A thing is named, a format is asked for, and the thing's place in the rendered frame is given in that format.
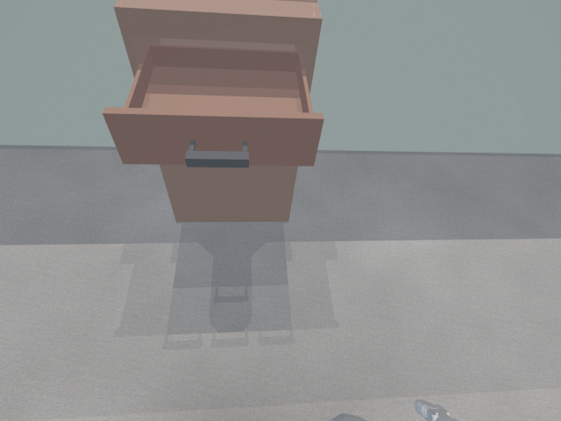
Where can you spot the handle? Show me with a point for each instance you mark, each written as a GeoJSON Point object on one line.
{"type": "Point", "coordinates": [216, 159]}

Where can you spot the robot right hand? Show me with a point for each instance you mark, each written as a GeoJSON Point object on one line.
{"type": "Point", "coordinates": [432, 412]}

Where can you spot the cabinet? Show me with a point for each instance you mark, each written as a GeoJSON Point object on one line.
{"type": "Point", "coordinates": [256, 193]}

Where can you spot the drawer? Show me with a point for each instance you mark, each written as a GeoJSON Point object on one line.
{"type": "Point", "coordinates": [218, 97]}

